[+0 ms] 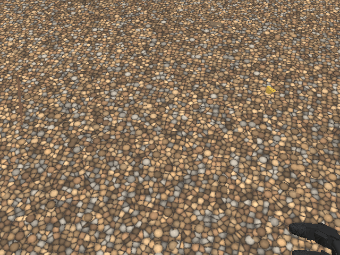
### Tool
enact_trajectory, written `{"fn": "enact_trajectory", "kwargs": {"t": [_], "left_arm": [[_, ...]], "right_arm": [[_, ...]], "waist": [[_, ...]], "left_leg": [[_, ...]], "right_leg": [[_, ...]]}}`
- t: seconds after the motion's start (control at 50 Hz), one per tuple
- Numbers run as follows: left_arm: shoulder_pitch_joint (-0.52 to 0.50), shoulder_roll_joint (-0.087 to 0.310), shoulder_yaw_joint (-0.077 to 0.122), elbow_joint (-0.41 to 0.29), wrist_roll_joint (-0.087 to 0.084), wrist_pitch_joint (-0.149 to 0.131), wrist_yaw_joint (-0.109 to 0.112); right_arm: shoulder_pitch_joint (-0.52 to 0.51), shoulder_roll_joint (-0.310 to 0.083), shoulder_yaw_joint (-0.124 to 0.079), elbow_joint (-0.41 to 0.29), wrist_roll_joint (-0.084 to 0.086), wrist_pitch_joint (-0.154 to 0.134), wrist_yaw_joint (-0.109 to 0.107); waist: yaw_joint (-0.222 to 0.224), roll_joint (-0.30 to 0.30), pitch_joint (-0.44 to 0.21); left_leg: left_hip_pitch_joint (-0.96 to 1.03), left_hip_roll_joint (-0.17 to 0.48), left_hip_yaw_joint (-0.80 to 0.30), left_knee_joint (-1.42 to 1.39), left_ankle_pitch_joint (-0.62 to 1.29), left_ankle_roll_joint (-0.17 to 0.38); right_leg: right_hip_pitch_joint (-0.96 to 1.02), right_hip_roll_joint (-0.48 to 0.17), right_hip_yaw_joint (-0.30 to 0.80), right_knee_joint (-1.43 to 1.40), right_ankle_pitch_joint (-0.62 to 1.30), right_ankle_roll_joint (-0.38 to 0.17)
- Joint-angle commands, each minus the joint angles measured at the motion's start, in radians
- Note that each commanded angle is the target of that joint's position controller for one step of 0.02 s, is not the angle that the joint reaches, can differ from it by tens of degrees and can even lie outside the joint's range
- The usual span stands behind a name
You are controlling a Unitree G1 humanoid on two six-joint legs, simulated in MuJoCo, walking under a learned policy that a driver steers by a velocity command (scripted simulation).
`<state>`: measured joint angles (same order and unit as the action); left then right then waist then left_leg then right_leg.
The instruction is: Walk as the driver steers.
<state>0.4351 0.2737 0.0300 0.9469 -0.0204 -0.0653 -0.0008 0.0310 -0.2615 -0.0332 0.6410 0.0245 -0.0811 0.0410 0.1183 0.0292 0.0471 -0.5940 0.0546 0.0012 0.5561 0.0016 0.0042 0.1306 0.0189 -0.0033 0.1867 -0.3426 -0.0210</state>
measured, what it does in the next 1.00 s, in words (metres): walks ahead, turning right: left foot, then right foot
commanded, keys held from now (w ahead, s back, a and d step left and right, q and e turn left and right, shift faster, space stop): w+e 0.46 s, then e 0.30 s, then q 0.24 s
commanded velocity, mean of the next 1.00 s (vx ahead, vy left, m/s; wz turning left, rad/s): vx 0.33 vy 0.00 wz -0.38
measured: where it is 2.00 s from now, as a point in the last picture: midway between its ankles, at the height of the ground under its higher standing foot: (213, 222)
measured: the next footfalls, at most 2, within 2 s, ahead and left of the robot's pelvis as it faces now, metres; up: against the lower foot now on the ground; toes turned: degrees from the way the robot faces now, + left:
left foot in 0.08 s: +0.23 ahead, +0.14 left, +0.00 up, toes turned -1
right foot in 0.60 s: +0.47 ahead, -0.16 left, +0.00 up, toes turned -21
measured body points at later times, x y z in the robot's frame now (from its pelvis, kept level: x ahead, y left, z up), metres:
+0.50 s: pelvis +0.27 +0.02 +0.00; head +0.29 +0.00 +0.45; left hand +0.51 +0.22 -0.09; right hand +0.24 -0.27 -0.13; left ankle +0.19 +0.14 -0.73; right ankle +0.41 -0.17 -0.69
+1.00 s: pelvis +0.43 -0.06 +0.00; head +0.45 -0.09 +0.45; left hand +0.68 +0.10 -0.09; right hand +0.43 -0.36 -0.12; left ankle +0.55 +0.07 -0.71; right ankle +0.43 -0.15 -0.73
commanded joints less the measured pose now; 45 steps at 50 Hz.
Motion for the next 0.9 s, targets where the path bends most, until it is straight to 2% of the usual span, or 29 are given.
{"fn": "enact_trajectory", "kwargs": {"t": [0.02,0.04,0.06,0.08,0.1,0.12,0.14,0.16,0.18,0.2,0.24,0.3,0.38,0.46,0.5,0.54,0.56,0.58,0.6,0.62,0.64,0.66,0.68,0.7,0.72,0.74,0.78,0.84,0.9], "left_arm": [[-0.015,0.207,0.049,-0.043,-0.005,0.000,0.008],[-0.028,0.219,0.054,-0.048,-0.002,0.005,0.009],[-0.035,0.205,0.048,-0.056,0.007,0.010,0.009],[-0.027,0.140,0.025,-0.088,0.034,0.009,0.008],[0.139,-0.008,-0.013,-0.099,0.010,-0.008,0.003],[0.059,0.129,0.020,-0.088,-0.024,-0.017,0.000],[-0.049,0.178,0.040,-0.124,-0.043,-0.019,0.002],[-0.090,0.162,0.039,-0.131,-0.034,-0.018,0.009],[-0.101,0.144,0.042,-0.130,-0.017,-0.012,0.011],[-0.071,0.123,0.045,-0.122,-0.016,0.000,0.010],[-0.058,0.085,0.043,-0.122,-0.018,0.026,0.009],[-0.130,0.074,0.045,-0.166,-0.008,0.047,0.011],[-0.231,0.064,0.038,-0.206,-0.002,0.032,-0.014],[-0.378,0.048,0.024,-0.272,0.000,0.024,-0.042],[-0.417,0.056,0.027,-0.307,0.006,0.023,-0.054],[-0.379,0.087,0.044,-0.326,0.012,0.026,-0.063],[-0.303,0.115,0.060,-0.315,0.010,0.028,-0.064],[-0.175,0.159,0.086,-0.287,0.008,0.029,-0.058],[-0.050,0.220,0.116,-0.259,0.012,0.035,-0.037],[-0.060,0.332,0.130,-0.263,0.014,0.047,-0.012],[-0.086,0.334,0.120,-0.333,0.034,0.033,-0.024],[-0.107,0.265,0.106,-0.349,0.029,0.028,-0.035],[-0.163,0.227,0.097,-0.343,0.011,0.022,-0.035],[-0.213,0.193,0.088,-0.344,-0.001,0.021,-0.030],[-0.249,0.174,0.082,-0.351,0.004,0.025,-0.022],[-0.268,0.170,0.079,-0.362,0.019,0.029,-0.017],[-0.284,0.169,0.078,-0.364,0.029,0.029,-0.010],[-0.279,0.143,0.063,-0.339,0.030,0.029,0.004],[-0.307,0.092,0.037,-0.309,0.046,0.034,0.009]], "right_arm": [[-0.039,-0.117,-0.036,-0.088,-0.002,-0.022,0.002],[0.054,-0.147,-0.052,-0.066,-0.003,-0.021,-0.005],[0.214,-0.185,-0.075,-0.021,-0.002,-0.017,-0.017],[0.395,-0.253,-0.093,0.008,-0.018,-0.008,-0.034],[0.412,-0.312,-0.096,0.024,-0.037,-0.006,-0.023],[0.382,-0.196,-0.071,0.016,-0.034,-0.008,-0.021],[0.303,-0.154,-0.057,0.019,-0.025,-0.013,-0.024],[0.241,-0.134,-0.050,0.023,-0.024,-0.017,-0.023],[0.200,-0.108,-0.045,0.031,-0.030,-0.023,-0.020],[0.174,-0.096,-0.044,0.039,-0.040,-0.032,-0.019],[0.151,-0.082,-0.047,0.058,-0.037,-0.049,-0.018],[0.151,-0.111,-0.059,0.090,-0.037,-0.059,-0.026],[0.172,-0.148,-0.068,0.112,-0.039,-0.046,-0.041],[0.241,-0.186,-0.080,0.142,-0.023,-0.023,-0.049],[0.243,-0.199,-0.084,0.150,-0.014,-0.001,-0.053],[0.227,-0.228,-0.092,0.144,-0.001,0.020,-0.063],[0.213,-0.238,-0.095,0.136,0.007,0.030,-0.067],[0.194,-0.234,-0.092,0.126,0.015,0.038,-0.069],[0.206,-0.204,-0.079,0.121,0.011,0.034,-0.067],[0.298,-0.064,-0.039,0.087,-0.060,0.022,-0.057],[0.358,-0.100,-0.028,0.079,-0.045,0.003,-0.046],[0.235,-0.184,-0.050,0.070,-0.009,-0.002,-0.043],[0.169,-0.173,-0.045,0.040,0.001,-0.002,-0.051],[0.159,-0.164,-0.045,0.053,-0.018,0.005,-0.065],[0.165,-0.178,-0.050,0.052,-0.027,0.017,-0.074],[0.179,-0.186,-0.054,0.052,-0.028,0.031,-0.075],[0.223,-0.157,-0.049,0.068,-0.032,0.048,-0.078],[0.227,-0.122,-0.036,0.084,-0.033,0.062,-0.083],[0.189,-0.095,-0.024,0.093,-0.025,0.071,-0.078]], "waist": [[-0.094,-0.122,0.044],[-0.153,-0.129,-0.024],[-0.236,-0.120,-0.134],[-0.294,-0.015,-0.301],[-0.192,0.295,-0.480],[-0.231,0.194,-0.387],[-0.218,0.138,-0.209],[-0.186,0.065,-0.133],[-0.157,0.056,-0.088],[-0.124,0.080,-0.078],[-0.100,0.067,-0.055],[-0.095,0.038,0.007],[-0.124,0.008,0.032],[-0.185,-0.020,0.069],[-0.184,-0.011,0.080],[-0.146,0.033,0.017],[-0.104,0.054,-0.039],[-0.033,0.044,-0.111],[0.031,-0.013,-0.183],[-0.083,-0.305,-0.268],[-0.083,-0.263,-0.517],[-0.019,-0.086,-0.486],[-0.046,-0.060,-0.337],[-0.081,-0.002,-0.234],[-0.112,-0.026,-0.193],[-0.137,-0.054,-0.179],[-0.158,-0.067,-0.188],[-0.151,-0.080,-0.218],[-0.136,-0.118,-0.202]], "left_leg": [[0.116,-0.037,-0.002,-0.040,-0.035,0.038],[0.254,-0.062,0.017,-0.049,-0.052,0.061],[0.488,-0.064,0.026,-0.049,-0.053,0.085],[0.811,0.135,-0.179,0.005,-0.104,0.138],[1.054,0.378,-0.666,-0.158,-0.392,0.282],[0.945,0.349,-0.729,-0.284,-0.549,0.248],[0.804,0.319,-0.552,-0.297,-0.514,0.203],[0.673,0.281,-0.424,-0.314,-0.369,0.185],[0.571,0.240,-0.316,-0.338,-0.254,0.173],[0.504,0.213,-0.236,-0.368,-0.198,0.164],[0.441,0.201,-0.146,-0.418,-0.131,0.179],[0.420,0.211,-0.051,-0.462,-0.077,0.192],[0.469,0.188,0.079,-0.470,-0.010,0.179],[0.568,0.214,0.154,-0.451,0.030,0.168],[0.627,0.221,0.188,-0.376,0.213,0.149],[0.669,0.221,0.210,-0.239,0.535,0.120],[0.672,0.211,0.216,-0.123,0.665,0.103],[0.636,0.181,0.229,0.055,0.676,0.074],[0.498,0.127,0.241,0.302,0.475,0.013],[0.145,-0.007,0.219,0.651,-0.550,-0.053],[-0.027,-0.125,-0.022,0.909,-0.763,-0.079],[-0.065,-0.067,-0.114,0.915,-0.665,-0.057],[-0.107,-0.036,-0.095,0.841,-0.566,-0.042],[-0.096,0.002,-0.091,0.771,-0.499,-0.048],[-0.039,0.020,-0.099,0.717,-0.456,-0.049],[0.023,0.020,-0.100,0.690,-0.433,-0.049],[0.072,0.012,-0.079,0.630,-0.411,-0.067],[0.104,0.024,-0.064,0.501,-0.323,-0.091],[0.210,0.052,-0.062,0.310,-0.201,-0.093]], "right_leg": [[-0.086,-0.274,0.136,0.046,0.617,-0.135],[-0.094,-0.256,0.119,0.164,0.780,-0.119],[-0.172,-0.203,0.089,0.356,0.811,-0.090],[-0.392,-0.140,0.068,0.669,0.506,-0.057],[-0.693,0.030,0.083,1.005,-0.214,-0.008],[-0.783,-0.012,0.167,1.112,-0.208,-0.010],[-0.842,-0.057,0.136,1.125,-0.119,-0.017],[-0.811,-0.103,0.115,1.094,-0.033,-0.015],[-0.770,-0.130,0.118,1.047,0.021,-0.010],[-0.707,-0.155,0.127,1.023,0.060,-0.006],[-0.678,-0.165,0.116,1.001,0.077,0.002],[-0.767,-0.177,0.131,0.919,0.158,0.019],[-0.795,-0.163,0.096,0.688,0.356,0.026],[-0.812,-0.148,0.017,0.523,0.389,0.006],[-0.811,-0.124,-0.021,0.461,0.341,-0.011],[-0.717,-0.063,-0.074,0.443,0.258,-0.037],[-0.621,-0.020,-0.099,0.438,0.223,-0.057],[-0.458,0.025,-0.107,0.381,0.268,-0.087],[-0.227,0.021,-0.048,0.301,0.465,-0.127],[0.084,-0.228,0.286,0.415,0.975,-0.233],[0.242,-0.418,0.730,0.309,0.859,-0.445],[0.189,-0.371,0.628,0.243,0.790,-0.396],[0.057,-0.322,0.509,0.221,0.700,-0.348],[-0.083,-0.276,0.438,0.201,0.651,-0.305],[-0.198,-0.249,0.397,0.176,0.644,-0.290],[-0.282,-0.229,0.373,0.152,0.642,-0.279],[-0.350,-0.219,0.311,0.148,0.737,-0.281],[-0.364,-0.201,0.219,0.151,0.779,-0.262],[-0.412,-0.164,0.144,0.115,0.546,-0.217]]}}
